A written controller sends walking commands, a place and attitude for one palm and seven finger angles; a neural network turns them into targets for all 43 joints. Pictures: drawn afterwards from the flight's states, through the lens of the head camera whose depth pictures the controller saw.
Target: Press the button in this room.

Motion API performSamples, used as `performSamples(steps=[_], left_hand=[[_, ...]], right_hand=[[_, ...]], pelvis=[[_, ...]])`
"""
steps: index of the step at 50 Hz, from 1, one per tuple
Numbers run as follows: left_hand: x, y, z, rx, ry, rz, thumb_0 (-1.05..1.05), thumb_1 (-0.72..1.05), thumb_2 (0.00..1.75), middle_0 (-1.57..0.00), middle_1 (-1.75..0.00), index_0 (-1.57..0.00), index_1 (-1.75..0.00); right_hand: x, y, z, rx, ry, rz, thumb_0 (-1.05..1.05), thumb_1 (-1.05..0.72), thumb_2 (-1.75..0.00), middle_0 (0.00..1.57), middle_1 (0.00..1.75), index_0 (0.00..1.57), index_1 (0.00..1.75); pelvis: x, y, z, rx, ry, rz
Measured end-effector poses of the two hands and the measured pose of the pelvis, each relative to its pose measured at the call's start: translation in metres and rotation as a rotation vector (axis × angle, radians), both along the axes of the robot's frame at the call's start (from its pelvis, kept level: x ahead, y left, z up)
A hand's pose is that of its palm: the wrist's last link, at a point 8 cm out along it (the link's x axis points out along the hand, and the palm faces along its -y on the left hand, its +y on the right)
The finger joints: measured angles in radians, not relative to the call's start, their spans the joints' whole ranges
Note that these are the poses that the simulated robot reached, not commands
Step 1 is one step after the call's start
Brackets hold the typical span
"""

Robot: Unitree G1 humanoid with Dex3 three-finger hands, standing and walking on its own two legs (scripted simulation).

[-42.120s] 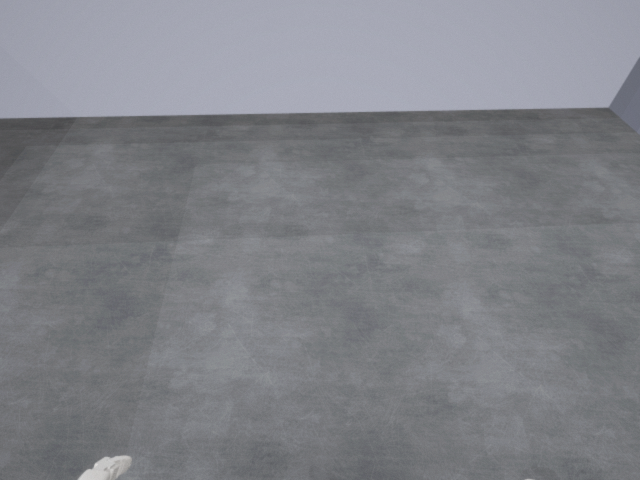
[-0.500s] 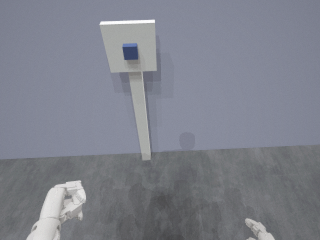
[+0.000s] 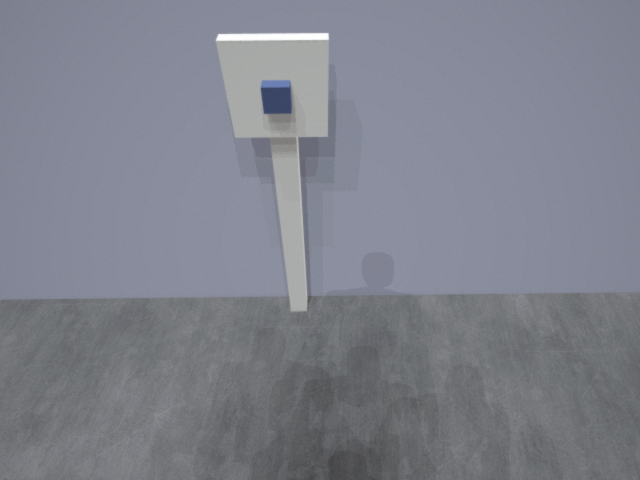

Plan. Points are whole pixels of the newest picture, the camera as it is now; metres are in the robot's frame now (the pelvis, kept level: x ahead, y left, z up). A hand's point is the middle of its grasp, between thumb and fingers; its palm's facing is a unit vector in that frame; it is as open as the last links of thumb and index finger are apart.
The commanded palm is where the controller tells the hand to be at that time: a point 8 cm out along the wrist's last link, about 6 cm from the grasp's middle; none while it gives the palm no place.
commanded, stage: let the arm hang, fingers relaxed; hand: left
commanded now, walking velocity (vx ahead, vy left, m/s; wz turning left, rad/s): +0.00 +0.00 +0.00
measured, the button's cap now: (277, 96) +0.75 +0.13 +0.10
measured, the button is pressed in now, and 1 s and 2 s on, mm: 0 0 0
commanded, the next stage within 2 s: stand and wait in 0.46 s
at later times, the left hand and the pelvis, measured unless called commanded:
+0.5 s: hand out of the picture +0.00 +0.16 -0.18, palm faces +0.02 -0.98 -0.18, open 7.3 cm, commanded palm none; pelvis +0.01 +0.00 +0.00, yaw -1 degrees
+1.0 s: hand out of the picture +0.03 +0.17 -0.17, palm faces +0.01 -0.98 -0.20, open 7.4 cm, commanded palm none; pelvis +0.02 -0.01 +0.00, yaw -1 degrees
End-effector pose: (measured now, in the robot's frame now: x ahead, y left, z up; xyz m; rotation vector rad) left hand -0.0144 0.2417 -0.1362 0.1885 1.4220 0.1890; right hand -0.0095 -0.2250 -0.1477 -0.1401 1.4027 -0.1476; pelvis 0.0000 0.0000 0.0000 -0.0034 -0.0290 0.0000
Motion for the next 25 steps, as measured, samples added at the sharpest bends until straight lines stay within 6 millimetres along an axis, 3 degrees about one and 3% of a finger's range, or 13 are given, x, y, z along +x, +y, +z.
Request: performSamples(steps=[6, 14, 25], left_hand=[[0.001, -0.016, -0.005, -0.037, 0.01, 0.0, 0.01, 0.91, 0.9, -0.28, -0.39, -0.28, -0.4], [0.013, -0.034, -0.01, -0.076, -0.002, -0.007, 0.01, 0.91, 0.9, -0.21, -0.32, -0.22, -0.32], [0.016, -0.033, -0.009, -0.065, 0.01, 0.004, 0.01, 0.91, 0.9, -0.2, -0.3, -0.2, -0.3]], right_hand=[[-0.006, 0.011, -0.002, 0.023, 0.016, -0.019, 0.01, -0.91, -0.89, 0.2, 0.29, 0.2, 0.3], [-0.01, 0.021, -0.003, 0.04, 0.032, -0.041, 0.01, -0.91, -0.89, 0.2, 0.29, 0.2, 0.3], [-0.013, 0.021, -0.003, 0.04, 0.061, -0.058, 0.01, -0.91, -0.89, 0.2, 0.29, 0.2, 0.3]], pelvis=[[0.002, 0.0, 0.001, 0.002, -0.006, -0.005], [0.004, -0.002, 0.001, 0.003, -0.004, -0.009], [0.011, -0.004, 0.001, 0.002, -0.001, -0.01]])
